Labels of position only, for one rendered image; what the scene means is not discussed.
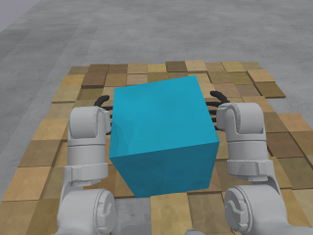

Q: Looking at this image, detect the left robot forearm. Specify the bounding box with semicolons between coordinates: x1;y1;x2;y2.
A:
57;106;112;229

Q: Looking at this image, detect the robot right upper arm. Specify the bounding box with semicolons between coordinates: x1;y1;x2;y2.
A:
224;184;313;235

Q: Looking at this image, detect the robot left upper arm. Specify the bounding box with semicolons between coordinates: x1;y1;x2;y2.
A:
51;188;116;235

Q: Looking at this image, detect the left robot hand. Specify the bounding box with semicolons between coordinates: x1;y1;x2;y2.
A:
93;95;113;135

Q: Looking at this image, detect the carton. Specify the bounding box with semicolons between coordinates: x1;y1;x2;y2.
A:
109;75;220;199

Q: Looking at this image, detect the robot right shin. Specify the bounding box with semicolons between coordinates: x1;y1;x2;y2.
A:
185;228;196;234

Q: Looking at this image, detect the right robot forearm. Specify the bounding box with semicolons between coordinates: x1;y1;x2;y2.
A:
216;102;288;215

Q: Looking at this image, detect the right robot hand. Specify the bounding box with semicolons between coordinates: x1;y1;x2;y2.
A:
205;90;230;131

